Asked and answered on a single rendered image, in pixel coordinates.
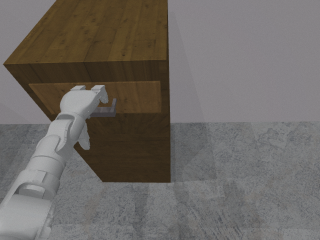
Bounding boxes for robot left forearm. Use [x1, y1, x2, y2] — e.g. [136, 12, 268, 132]
[0, 111, 85, 216]

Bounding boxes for cabinet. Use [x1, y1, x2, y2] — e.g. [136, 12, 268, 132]
[3, 0, 171, 183]

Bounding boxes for drawer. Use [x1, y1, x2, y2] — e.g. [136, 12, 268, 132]
[29, 81, 162, 114]

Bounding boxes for left robot upper arm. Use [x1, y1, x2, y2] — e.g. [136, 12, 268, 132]
[0, 193, 57, 240]

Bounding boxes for left robot hand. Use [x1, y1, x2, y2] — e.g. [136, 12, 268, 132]
[60, 85, 109, 150]

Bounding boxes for handle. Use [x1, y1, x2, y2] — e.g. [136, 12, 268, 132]
[90, 98, 117, 117]

